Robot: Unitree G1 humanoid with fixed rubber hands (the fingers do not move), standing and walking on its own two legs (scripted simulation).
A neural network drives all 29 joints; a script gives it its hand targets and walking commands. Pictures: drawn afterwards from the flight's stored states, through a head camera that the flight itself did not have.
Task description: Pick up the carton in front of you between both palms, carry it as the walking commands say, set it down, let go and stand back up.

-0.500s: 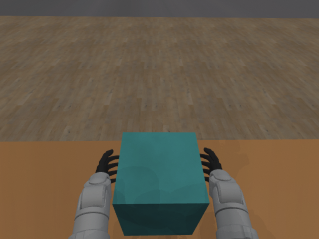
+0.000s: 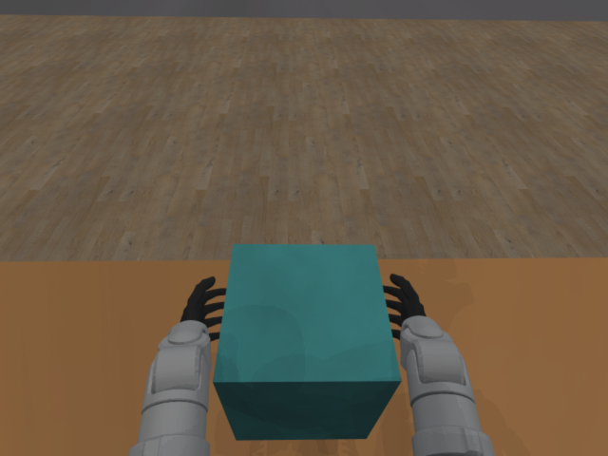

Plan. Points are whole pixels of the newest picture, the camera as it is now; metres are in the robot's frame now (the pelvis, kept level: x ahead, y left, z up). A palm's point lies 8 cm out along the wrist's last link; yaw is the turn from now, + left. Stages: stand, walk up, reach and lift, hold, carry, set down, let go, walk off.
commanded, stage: reach and lift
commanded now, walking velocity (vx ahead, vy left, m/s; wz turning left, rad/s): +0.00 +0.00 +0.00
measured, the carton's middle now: (302, 346) +0.31 +0.00 -0.05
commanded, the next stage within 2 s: hold in 0.42 s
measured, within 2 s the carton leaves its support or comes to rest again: neither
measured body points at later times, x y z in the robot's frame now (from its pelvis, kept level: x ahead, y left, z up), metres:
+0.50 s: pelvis +0.01 +0.00 +0.00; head -0.03 +0.00 +0.45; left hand +0.31 +0.15 +0.04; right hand +0.31 -0.15 +0.04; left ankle +0.02 +0.13 -0.74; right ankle +0.02 -0.13 -0.74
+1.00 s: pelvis -0.01 +0.00 +0.00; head -0.05 +0.00 +0.45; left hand +0.30 +0.15 +0.05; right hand +0.30 -0.15 +0.05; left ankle +0.02 +0.13 -0.74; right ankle +0.02 -0.13 -0.74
